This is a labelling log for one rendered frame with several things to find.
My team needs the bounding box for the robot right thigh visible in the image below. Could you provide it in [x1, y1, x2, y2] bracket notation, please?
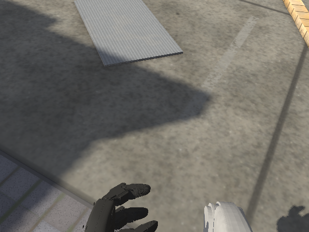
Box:
[203, 201, 253, 232]

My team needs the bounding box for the left robot hand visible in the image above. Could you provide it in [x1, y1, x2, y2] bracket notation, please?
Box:
[82, 183, 158, 232]

